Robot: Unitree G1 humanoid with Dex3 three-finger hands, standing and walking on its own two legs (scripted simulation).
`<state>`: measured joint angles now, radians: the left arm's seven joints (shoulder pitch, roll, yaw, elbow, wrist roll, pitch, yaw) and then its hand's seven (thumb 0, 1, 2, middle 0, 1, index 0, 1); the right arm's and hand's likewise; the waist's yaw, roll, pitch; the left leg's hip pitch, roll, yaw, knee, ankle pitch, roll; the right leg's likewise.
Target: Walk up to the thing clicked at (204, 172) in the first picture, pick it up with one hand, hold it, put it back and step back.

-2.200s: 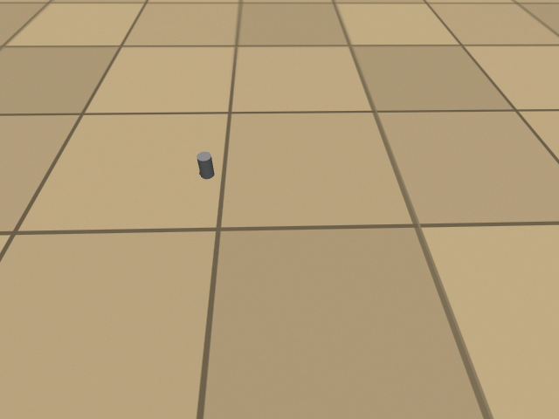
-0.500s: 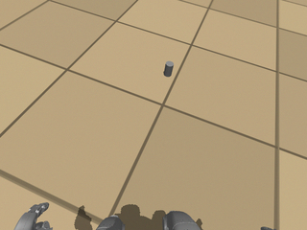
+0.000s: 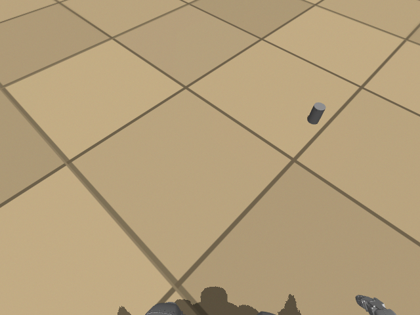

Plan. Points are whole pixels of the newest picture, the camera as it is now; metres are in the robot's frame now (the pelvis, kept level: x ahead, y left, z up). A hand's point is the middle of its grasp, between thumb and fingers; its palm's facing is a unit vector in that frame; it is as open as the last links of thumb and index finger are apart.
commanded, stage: walk up
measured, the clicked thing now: (316, 113) +1.30 -0.63 -0.69
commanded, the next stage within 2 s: stand in 1.18 s
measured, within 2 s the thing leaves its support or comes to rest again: neither
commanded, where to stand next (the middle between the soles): +0.09 -0.01 m, yaw +9 degrees
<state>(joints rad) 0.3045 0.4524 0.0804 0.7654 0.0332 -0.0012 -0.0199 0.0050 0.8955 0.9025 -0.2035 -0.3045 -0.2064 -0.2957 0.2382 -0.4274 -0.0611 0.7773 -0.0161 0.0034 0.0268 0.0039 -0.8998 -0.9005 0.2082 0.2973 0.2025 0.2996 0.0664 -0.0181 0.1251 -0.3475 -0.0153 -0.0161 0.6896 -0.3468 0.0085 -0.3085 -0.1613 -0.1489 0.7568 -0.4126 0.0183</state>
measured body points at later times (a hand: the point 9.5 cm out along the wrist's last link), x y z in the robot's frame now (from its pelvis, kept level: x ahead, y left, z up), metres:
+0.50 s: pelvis +0.00 -0.01 +0.00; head +0.03 -0.01 +0.45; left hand +0.01 +0.32 -0.11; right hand +0.15 -0.31 -0.11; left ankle +0.00 +0.11 -0.71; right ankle +0.04 -0.15 -0.71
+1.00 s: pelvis +0.00 -0.02 +0.02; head +0.02 -0.02 +0.47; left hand +0.03 +0.30 -0.10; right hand +0.17 -0.29 -0.10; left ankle +0.00 +0.11 -0.71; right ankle +0.04 -0.15 -0.71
